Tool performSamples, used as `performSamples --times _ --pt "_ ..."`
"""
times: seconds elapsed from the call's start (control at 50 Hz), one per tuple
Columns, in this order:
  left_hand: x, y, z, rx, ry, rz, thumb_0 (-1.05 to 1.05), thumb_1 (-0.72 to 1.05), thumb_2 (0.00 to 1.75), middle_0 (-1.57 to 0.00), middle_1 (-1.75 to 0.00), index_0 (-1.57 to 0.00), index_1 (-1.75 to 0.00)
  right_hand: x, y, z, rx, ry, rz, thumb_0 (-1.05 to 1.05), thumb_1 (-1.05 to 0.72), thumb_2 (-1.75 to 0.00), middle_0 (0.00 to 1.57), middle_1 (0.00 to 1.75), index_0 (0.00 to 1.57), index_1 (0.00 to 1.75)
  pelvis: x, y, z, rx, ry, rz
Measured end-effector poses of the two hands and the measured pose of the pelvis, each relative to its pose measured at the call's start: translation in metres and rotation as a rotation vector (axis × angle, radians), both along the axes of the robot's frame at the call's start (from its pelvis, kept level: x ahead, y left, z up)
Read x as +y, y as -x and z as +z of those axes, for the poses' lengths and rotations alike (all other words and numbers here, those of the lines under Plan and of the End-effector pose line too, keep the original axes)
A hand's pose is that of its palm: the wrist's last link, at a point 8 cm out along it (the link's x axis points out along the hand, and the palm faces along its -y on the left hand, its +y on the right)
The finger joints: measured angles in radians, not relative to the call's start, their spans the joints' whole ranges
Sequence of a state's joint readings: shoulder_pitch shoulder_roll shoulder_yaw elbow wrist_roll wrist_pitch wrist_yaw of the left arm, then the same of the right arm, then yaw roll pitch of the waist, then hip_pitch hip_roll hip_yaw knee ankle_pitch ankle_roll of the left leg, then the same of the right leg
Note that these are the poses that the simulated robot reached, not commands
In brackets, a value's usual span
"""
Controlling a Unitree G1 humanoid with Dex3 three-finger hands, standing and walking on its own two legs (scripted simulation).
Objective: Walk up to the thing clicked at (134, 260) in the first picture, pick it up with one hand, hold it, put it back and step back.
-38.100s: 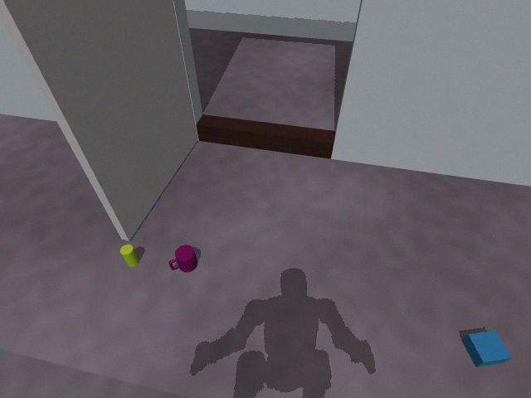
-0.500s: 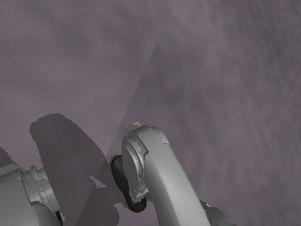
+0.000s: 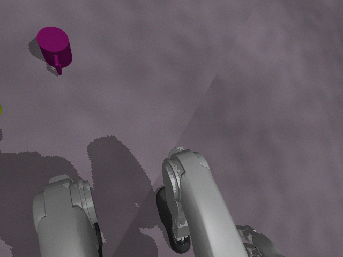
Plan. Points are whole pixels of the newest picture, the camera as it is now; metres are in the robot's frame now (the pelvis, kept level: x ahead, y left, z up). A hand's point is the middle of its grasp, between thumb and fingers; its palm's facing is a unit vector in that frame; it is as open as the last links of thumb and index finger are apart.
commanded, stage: settle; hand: left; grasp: from above
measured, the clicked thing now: out of the picture +0.50 +0.34 -0.18
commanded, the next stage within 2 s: lift in 0.20 s
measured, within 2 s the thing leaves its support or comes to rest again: neither
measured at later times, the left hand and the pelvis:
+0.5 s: hand out of the picture +0.47 +0.33 -0.10, palm faces -0.45 -0.10 -0.89, open 8.0 cm; pelvis -0.01 +0.00 +0.03, yaw +2 degrees
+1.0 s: hand out of the picture +0.40 +0.32 +0.06, palm faces -0.42 -0.13 -0.90, open 8.0 cm; pelvis +0.00 +0.00 +0.14, yaw +6 degrees
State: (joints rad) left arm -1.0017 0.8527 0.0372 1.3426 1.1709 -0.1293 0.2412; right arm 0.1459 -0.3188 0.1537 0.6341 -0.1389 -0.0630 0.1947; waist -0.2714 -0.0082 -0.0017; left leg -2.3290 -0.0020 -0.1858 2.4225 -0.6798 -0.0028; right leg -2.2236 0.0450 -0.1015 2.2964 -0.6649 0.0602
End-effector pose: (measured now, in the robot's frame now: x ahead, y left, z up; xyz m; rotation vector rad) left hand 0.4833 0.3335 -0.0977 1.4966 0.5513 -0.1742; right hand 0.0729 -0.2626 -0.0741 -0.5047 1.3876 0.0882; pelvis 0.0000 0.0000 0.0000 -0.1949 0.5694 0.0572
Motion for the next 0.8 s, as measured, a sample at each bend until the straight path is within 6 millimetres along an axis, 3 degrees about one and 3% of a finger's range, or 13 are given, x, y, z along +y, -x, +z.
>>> performSamples --times 0.3,0.48,0.62,0.8 --pt "-0.005 -0.005 0.036 -0.031 -0.003 -0.045 0.01 0.21 0.53 -0.82 -0.75 -0.76 -0.71 -0.009 0.024 0.011 0.044 0.072 -0.082 0.00 -0.92 -0.90 0.20 0.30 0.20 0.30 -0.002 0.006 0.011 0.011 -0.016 0.014" --pt "-0.003 0.006 0.055 0.004 0.013 -0.021 0.01 0.22 0.52 -0.81 -0.75 -0.76 -0.70 -0.003 0.031 0.018 0.050 0.053 -0.125 0.00 -0.92 -0.90 0.20 0.30 0.20 0.30 0.000 0.008 0.025 0.026 -0.023 0.023" --pt "-0.001 0.024 0.082 0.011 0.034 -0.020 0.01 0.22 0.52 -0.81 -0.75 -0.76 -0.70 -0.001 0.021 0.030 0.022 0.040 -0.145 0.00 -0.92 -0.90 0.20 0.30 0.20 0.30 0.001 0.009 0.044 0.042 -0.035 0.034" --pt "0.003 0.049 0.139 -0.004 0.040 -0.021 0.01 0.22 0.52 -0.81 -0.75 -0.76 -0.70 0.002 -0.014 0.058 -0.076 0.016 -0.144 0.00 -0.92 -0.90 0.20 0.30 0.20 0.30 0.002 0.007 0.082 0.046 -0.054 0.044"
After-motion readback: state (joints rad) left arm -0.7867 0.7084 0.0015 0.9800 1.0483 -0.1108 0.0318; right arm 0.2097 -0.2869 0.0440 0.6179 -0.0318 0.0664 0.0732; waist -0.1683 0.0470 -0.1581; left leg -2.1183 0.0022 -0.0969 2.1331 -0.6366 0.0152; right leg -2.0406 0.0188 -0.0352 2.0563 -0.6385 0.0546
